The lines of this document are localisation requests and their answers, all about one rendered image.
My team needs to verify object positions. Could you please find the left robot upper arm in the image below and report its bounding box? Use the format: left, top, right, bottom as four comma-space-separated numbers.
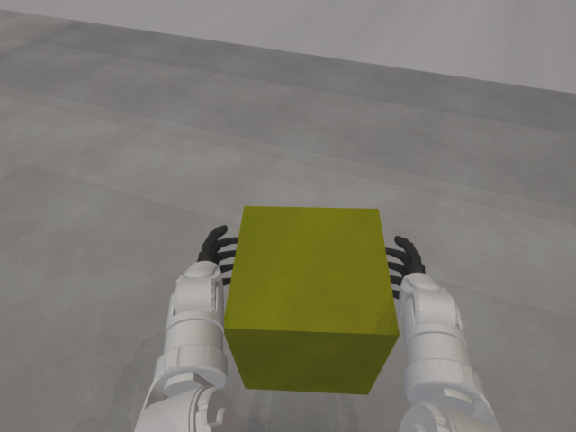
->
135, 385, 240, 432

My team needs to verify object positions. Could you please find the left robot forearm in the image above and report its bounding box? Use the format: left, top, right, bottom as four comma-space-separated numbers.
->
134, 261, 228, 432

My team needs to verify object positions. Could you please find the carton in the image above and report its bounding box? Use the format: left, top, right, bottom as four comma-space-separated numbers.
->
224, 206, 400, 395

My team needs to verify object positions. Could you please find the right robot upper arm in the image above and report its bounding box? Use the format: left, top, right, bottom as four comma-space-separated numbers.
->
399, 400, 501, 432

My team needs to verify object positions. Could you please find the right robot forearm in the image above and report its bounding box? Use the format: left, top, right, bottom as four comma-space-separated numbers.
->
398, 273, 503, 432

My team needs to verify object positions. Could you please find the left robot hand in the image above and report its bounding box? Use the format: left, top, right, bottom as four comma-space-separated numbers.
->
197, 225, 239, 286

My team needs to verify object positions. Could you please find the right robot hand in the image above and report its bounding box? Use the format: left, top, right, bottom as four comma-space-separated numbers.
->
385, 236, 426, 299

